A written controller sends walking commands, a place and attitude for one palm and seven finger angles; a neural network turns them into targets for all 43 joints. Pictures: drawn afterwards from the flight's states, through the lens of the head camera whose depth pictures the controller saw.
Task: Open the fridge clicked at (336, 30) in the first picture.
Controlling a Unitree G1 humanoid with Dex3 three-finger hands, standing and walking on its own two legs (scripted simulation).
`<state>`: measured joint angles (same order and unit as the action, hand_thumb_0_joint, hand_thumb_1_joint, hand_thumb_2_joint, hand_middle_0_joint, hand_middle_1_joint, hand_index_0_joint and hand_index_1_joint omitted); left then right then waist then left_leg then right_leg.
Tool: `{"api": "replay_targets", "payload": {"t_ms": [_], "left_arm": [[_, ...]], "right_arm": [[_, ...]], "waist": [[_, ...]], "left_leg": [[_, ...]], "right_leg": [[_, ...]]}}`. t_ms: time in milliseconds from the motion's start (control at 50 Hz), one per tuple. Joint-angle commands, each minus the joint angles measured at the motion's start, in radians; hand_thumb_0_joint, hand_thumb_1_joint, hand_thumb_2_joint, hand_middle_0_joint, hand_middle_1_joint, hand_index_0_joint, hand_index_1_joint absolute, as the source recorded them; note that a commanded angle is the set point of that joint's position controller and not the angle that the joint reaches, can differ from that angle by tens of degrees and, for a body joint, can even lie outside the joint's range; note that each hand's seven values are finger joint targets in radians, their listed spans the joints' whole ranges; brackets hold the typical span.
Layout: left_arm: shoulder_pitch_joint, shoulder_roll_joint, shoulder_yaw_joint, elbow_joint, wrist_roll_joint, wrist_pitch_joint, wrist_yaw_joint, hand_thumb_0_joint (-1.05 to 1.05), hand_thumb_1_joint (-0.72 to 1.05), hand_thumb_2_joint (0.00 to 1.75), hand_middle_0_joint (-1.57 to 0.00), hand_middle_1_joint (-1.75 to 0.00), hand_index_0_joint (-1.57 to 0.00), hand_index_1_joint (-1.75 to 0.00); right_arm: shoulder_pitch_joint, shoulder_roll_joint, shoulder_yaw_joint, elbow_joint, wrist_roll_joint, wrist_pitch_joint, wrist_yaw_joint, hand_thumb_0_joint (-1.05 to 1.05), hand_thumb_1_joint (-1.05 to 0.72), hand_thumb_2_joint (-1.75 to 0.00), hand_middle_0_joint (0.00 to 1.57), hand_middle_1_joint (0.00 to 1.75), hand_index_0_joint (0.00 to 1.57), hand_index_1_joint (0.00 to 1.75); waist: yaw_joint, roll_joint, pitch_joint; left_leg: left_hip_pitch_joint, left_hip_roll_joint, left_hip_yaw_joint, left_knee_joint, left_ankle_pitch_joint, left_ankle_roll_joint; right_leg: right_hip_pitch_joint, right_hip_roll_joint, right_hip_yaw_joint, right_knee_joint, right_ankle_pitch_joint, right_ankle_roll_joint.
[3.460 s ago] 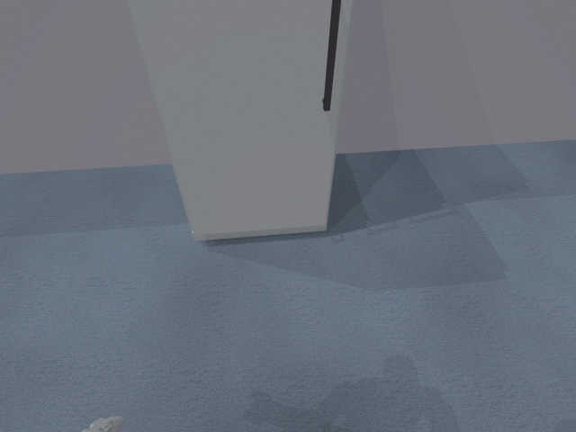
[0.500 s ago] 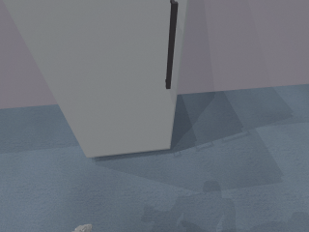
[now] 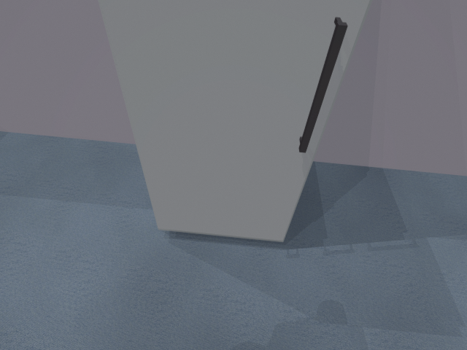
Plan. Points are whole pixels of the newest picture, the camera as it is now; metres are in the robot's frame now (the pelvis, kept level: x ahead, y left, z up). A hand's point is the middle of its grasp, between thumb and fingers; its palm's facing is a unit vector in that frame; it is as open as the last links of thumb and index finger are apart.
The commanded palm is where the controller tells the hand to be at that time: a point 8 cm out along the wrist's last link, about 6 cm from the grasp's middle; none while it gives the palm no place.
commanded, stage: take the last steps up to it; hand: right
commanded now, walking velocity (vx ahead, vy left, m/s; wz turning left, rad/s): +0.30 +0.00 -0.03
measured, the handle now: (317, 94) +0.70 -0.15 +0.10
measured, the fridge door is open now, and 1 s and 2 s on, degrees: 0 0 0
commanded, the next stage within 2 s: come to a stop and stand still in 0.52 s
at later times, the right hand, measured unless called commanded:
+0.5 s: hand out of the picture +0.11 -0.22 -0.18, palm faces +0.04 +0.99 -0.15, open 7.4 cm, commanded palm none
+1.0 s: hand (328, 293) +0.30 -0.20 -0.16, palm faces +0.07 +0.97 -0.22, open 7.2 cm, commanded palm none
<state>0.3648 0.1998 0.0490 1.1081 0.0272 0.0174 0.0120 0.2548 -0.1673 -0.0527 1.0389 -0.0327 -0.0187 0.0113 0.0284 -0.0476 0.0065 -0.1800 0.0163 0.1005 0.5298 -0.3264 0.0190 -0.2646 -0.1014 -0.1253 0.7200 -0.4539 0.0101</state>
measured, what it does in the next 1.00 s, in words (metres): walks ahead: right foot, then left foot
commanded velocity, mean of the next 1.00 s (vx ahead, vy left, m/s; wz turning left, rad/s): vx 0.04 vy -0.03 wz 0.01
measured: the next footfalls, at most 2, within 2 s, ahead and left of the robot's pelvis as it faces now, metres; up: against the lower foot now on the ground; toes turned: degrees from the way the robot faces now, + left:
right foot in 0.34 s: +0.23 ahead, -0.14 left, +0.00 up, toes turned -9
left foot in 0.76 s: +0.31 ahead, +0.10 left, +0.00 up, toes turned +7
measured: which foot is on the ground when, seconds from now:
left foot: down 0.00-0.36, up 0.38-0.74, down 0.76-1.00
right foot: up 0.00-0.32, down 0.34-0.84, up 0.86-1.00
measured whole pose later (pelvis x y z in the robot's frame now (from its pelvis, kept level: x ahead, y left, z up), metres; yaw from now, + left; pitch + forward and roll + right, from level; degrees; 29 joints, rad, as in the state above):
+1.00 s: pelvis +0.21 -0.02 +0.00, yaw -1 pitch -1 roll -1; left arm 0.25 0.14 0.06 1.08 0.01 0.06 0.03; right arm 0.12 -0.13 -0.05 1.00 -0.03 0.00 -0.04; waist 0.00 -0.01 0.09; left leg -0.32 0.08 0.13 0.53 -0.18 0.02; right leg -0.33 -0.02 -0.06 0.91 -0.53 0.04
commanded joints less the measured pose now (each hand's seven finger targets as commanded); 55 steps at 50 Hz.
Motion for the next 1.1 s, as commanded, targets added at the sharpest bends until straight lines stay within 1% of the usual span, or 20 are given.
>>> {"api": "replay_targets", "payload": {"t_ms": [0, 80, 240, 300, 320, 340, 360, 420, 480, 620, 660, 700, 740, 760, 780, 820, 880, 920, 980, 1080], "left_arm": [[-0.191, 0.060, 0.015, -0.132, 0.004, -0.041, -0.017, 0.00, 0.90, 0.90, -0.20, -0.30, -0.20, -0.30], [-0.110, 0.016, 0.018, -0.091, 0.001, -0.033, -0.030, 0.00, 0.90, 0.90, -0.20, -0.30, -0.20, -0.30], [-0.166, -0.010, 0.014, -0.128, -0.012, -0.057, -0.041, 0.00, 0.90, 0.90, -0.20, -0.30, -0.20, -0.30], [0.081, 0.060, 0.032, -0.048, -0.001, -0.075, -0.017, 0.00, 0.90, 0.90, -0.20, -0.30, -0.20, -0.30], [0.191, 0.170, 0.055, -0.029, 0.012, -0.083, -0.005, 0.00, 0.90, 0.90, -0.20, -0.30, -0.20, -0.30], [0.243, 0.223, 0.059, -0.020, 0.002, -0.074, 0.004, 0.00, 0.90, 0.90, -0.20, -0.30, -0.20, -0.30], [0.181, 0.211, 0.052, -0.036, -0.003, -0.063, 0.008, 0.00, 0.90, 0.90, -0.20, -0.30, -0.20, -0.30], [-0.015, 0.064, 0.012, -0.076, -0.005, -0.080, 0.015, 0.00, 0.90, 0.90, -0.20, -0.30, -0.20, -0.30], [-0.046, 0.036, 0.006, -0.077, -0.006, -0.089, 0.018, 0.00, 0.90, 0.90, -0.20, -0.30, -0.20, -0.30], [-0.028, 0.052, 0.010, -0.060, -0.001, -0.072, 0.014, 0.00, 0.90, 0.90, -0.20, -0.30, -0.20, -0.30], [-0.048, 0.051, 0.005, -0.054, -0.001, -0.065, 0.019, 0.00, 0.90, 0.90, -0.20, -0.30, -0.20, -0.30], [-0.041, 0.036, 0.002, -0.038, -0.010, -0.057, 0.020, 0.00, 0.90, 0.90, -0.20, -0.30, -0.20, -0.30], [0.004, -0.034, -0.011, -0.033, -0.025, -0.048, 0.011, 0.00, 0.90, 0.90, -0.20, -0.30, -0.20, -0.30], [0.035, -0.039, -0.010, -0.025, -0.026, -0.036, 0.009, 0.00, 0.90, 0.90, -0.20, -0.30, -0.20, -0.30], [0.041, -0.049, -0.007, -0.016, -0.024, -0.024, 0.009, 0.00, 0.90, 0.90, -0.20, -0.30, -0.20, -0.30], [0.041, -0.025, 0.003, -0.013, -0.017, -0.001, 0.015, 0.00, 0.90, 0.90, -0.20, -0.30, -0.20, -0.30], [-0.016, -0.011, 0.016, -0.048, -0.018, 0.017, 0.021, 0.00, 0.90, 0.90, -0.20, -0.30, -0.20, -0.30], [-0.047, -0.002, 0.024, -0.073, -0.018, 0.027, 0.022, 0.00, 0.90, 0.90, -0.20, -0.30, -0.20, -0.30], [-0.063, -0.005, 0.028, -0.099, -0.018, 0.036, 0.013, 0.00, 0.90, 0.90, -0.20, -0.30, -0.20, -0.30], [0.013, -0.001, 0.022, -0.098, -0.017, 0.014, 0.006, 0.00, 0.90, 0.90, -0.20, -0.30, -0.20, -0.30]], "right_arm": [[0.202, -0.161, -0.034, 0.039, 0.012, -0.023, -0.030, 0.00, -0.90, -0.90, 0.20, 0.30, 0.20, 0.30], [0.130, -0.105, -0.010, 0.019, 0.007, -0.045, -0.032, 0.00, -0.90, -0.90, 0.20, 0.30, 0.20, 0.30], [0.174, -0.129, -0.016, 0.070, 0.002, -0.054, -0.037, 0.00, -0.90, -0.90, 0.20, 0.30, 0.20, 0.30], [0.173, -0.098, -0.014, 0.074, 0.013, -0.046, -0.035, 0.00, -0.90, -0.90, 0.20, 0.30, 0.20, 0.30], [0.225, -0.042, -0.009, 0.063, 0.022, -0.039, -0.030, 0.00, -0.90, -0.90, 0.20, 0.30, 0.20, 0.30], [0.215, -0.026, -0.003, 0.035, 0.024, -0.036, -0.025, 0.00, -0.90, -0.90, 0.20, 0.30, 0.20, 0.30], [0.165, -0.042, -0.007, 0.016, 0.018, -0.033, -0.026, 0.00, -0.90, -0.90, 0.20, 0.30, 0.20, 0.30], [0.100, -0.025, -0.010, 0.037, 0.007, -0.022, -0.010, 0.00, -0.90, -0.90, 0.20, 0.30, 0.20, 0.30], [0.166, 0.013, -0.007, 0.050, 0.003, 0.007, -0.012, 0.00, -0.90, -0.90, 0.20, 0.30, 0.20, 0.30], [0.027, 0.005, -0.001, -0.025, 0.004, 0.015, -0.015, 0.00, -0.90, -0.90, 0.20, 0.30, 0.20, 0.30], [0.051, 0.016, 0.006, -0.014, 0.008, 0.014, -0.026, 0.00, -0.90, -0.90, 0.20, 0.30, 0.20, 0.30], [0.103, -0.018, 0.005, 0.008, 0.007, 0.005, -0.036, 0.00, -0.90, -0.90, 0.20, 0.30, 0.20, 0.30], [0.084, -0.115, 0.002, 0.006, 0.006, -0.011, -0.049, 0.00, -0.90, -0.90, 0.20, 0.30, 0.20, 0.30], [0.054, -0.143, -0.002, -0.007, 0.012, -0.005, -0.049, 0.00, -0.90, -0.90, 0.20, 0.30, 0.20, 0.30], [0.032, -0.146, -0.004, -0.017, 0.014, 0.003, -0.051, 0.00, -0.90, -0.90, 0.20, 0.30, 0.20, 0.30], [0.027, -0.150, -0.014, -0.017, 0.015, 0.003, -0.057, 0.00, -0.90, -0.90, 0.20, 0.30, 0.20, 0.30], [0.031, -0.159, -0.032, -0.026, 0.007, 0.014, -0.068, 0.00, -0.90, -0.90, 0.20, 0.30, 0.20, 0.30], [0.019, -0.168, -0.045, -0.037, 0.003, 0.019, -0.075, 0.00, -0.90, -0.90, 0.20, 0.30, 0.20, 0.30], [-0.040, -0.182, -0.052, -0.073, -0.003, 0.027, -0.075, 0.00, -0.90, -0.90, 0.20, 0.30, 0.20, 0.30], [-0.096, -0.185, -0.052, -0.093, -0.003, 0.043, -0.059, 0.00, -0.90, -0.90, 0.20, 0.30, 0.20, 0.30]], "waist": [[-0.103, 0.240, 0.152], [-0.028, 0.161, 0.188], [-0.031, 0.166, 0.146], [0.070, 0.021, -0.005], [0.090, -0.228, -0.112], [0.091, -0.333, -0.155], [0.075, -0.184, -0.079], [0.005, -0.049, 0.075], [-0.039, -0.033, 0.047], [-0.024, -0.029, 0.098], [-0.043, -0.014, 0.060], [-0.069, 0.028, 0.019], [-0.033, 0.190, -0.001], [-0.018, 0.174, 0.003], [-0.015, 0.137, 0.004], [-0.029, 0.278, -0.022], [-0.067, 0.215, -0.031], [-0.074, 0.162, -0.056], [-0.054, 0.169, -0.079], [-0.011, 0.235, -0.100]], "left_leg": [[0.150, 0.340, -0.431, -0.383, -0.154, 0.179], [0.017, 0.267, -0.203, -0.380, 0.084, 0.137], [0.053, 0.252, -0.123, -0.285, 0.306, 0.112], [-0.023, 0.150, -0.038, 0.084, 0.394, 0.058], [-0.197, 0.034, 0.030, 0.358, 0.078, 0.009], [-0.329, -0.042, 0.000, 0.611, -0.280, -0.006], [-0.370, 0.011, -0.075, 0.702, -0.264, 0.015], [-0.357, 0.103, -0.096, 0.703, -0.041, -0.001], [-0.273, 0.102, -0.072, 0.597, 0.014, -0.021], [-0.234, 0.096, -0.040, 0.223, 0.033, -0.039], [-0.119, 0.071, -0.024, 0.102, 0.089, -0.048], [0.012, 0.066, -0.028, -0.089, 0.257, -0.053], [0.058, 0.244, -0.234, -0.130, 0.579, 0.021], [0.019, 0.295, -0.225, -0.124, 0.616, 0.061], [-0.010, 0.298, -0.213, -0.119, 0.619, 0.076], [0.005, 0.307, -0.232, -0.152, 0.708, 0.111], [0.074, 0.367, -0.255, -0.136, 0.944, 0.186], [0.103, 0.386, -0.251, -0.126, 0.954, 0.212], [0.039, 0.360, -0.204, -0.145, 0.774, 0.189], [-0.074, 0.276, -0.165, -0.130, 0.349, 0.103]], "right_leg": [[-0.471, -0.030, 0.080, 0.332, 0.006, -0.003], [-0.360, -0.037, 0.049, 0.280, 0.159, 0.020], [-0.186, -0.001, 0.006, -0.029, 0.214, -0.006], [0.202, 0.035, 0.007, -0.204, 0.307, -0.024], [0.379, -0.189, 0.303, -0.276, 0.320, -0.089], [0.417, -0.349, 0.549, -0.438, 0.318, -0.168], [0.321, -0.367, 0.548, -0.478, 0.192, -0.208], [0.046, -0.253, 0.313, -0.523, 0.201, -0.137], [-0.024, -0.199, 0.168, -0.539, 0.277, -0.133], [-0.007, -0.195, 0.148, -0.525, 0.326, -0.180], [0.003, -0.176, 0.109, -0.438, 0.464, -0.159], [-0.003, -0.105, 0.060, -0.325, 0.438, -0.088], [-0.060, -0.004, 0.020, -0.265, 0.170, -0.007], [-0.028, 0.023, 0.019, -0.264, 0.109, 0.003], [0.008, 0.027, 0.021, -0.241, 0.132, 0.006], [-0.003, 0.037, 0.006, -0.104, 0.039, 0.021], [-0.124, 0.055, 0.067, 0.166, -0.101, 0.025], [-0.169, 0.063, 0.109, 0.274, -0.114, 0.030], [-0.135, 0.060, 0.125, 0.250, -0.072, 0.038], [0.062, 0.084, 0.046, -0.125, 0.121, 0.030]]}}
